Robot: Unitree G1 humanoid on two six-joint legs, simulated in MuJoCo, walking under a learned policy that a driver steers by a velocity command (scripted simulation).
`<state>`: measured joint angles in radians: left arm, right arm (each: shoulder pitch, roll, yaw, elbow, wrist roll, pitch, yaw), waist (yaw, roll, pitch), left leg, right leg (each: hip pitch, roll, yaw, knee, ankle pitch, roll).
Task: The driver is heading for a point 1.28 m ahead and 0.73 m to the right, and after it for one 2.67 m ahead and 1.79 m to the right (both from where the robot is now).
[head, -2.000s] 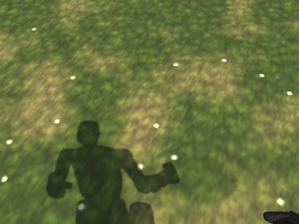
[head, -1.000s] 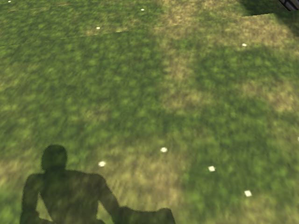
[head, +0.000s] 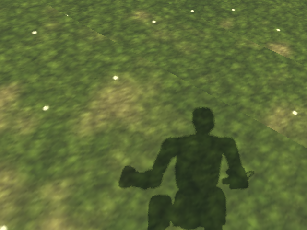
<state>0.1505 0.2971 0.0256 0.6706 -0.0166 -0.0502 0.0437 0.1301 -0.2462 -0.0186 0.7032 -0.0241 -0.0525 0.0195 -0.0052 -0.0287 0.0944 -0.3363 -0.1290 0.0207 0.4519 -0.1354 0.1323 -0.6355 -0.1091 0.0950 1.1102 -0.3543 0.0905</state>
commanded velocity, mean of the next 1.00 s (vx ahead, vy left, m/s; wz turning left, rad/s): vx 0.04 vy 0.00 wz -0.77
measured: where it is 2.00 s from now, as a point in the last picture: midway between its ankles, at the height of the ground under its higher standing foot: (275, 191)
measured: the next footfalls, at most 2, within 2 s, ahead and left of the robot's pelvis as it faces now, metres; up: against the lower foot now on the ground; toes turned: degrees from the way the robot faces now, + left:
right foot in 0.26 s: +0.15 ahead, -0.19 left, +0.00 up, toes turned -15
left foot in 0.76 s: +0.30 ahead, -0.04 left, +0.00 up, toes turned -48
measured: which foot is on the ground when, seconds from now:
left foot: down 0.00-0.28, up 0.30-0.74, down 0.76-1.00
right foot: up 0.00-0.24, down 0.26-0.76, up 0.78-1.00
